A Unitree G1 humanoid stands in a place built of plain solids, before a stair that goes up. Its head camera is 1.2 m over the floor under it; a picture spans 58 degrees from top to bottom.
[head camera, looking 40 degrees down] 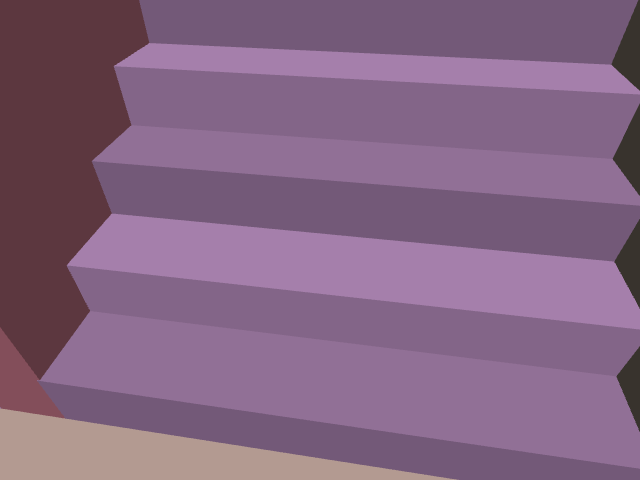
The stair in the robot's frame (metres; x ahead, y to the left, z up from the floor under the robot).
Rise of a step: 0.19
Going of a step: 0.24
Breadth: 1.49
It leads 9 degrees to the right of straight ahead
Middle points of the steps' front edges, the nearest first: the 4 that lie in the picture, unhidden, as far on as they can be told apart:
0.52 -0.01 0.19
0.75 -0.04 0.38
0.99 -0.08 0.57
1.23 -0.11 0.76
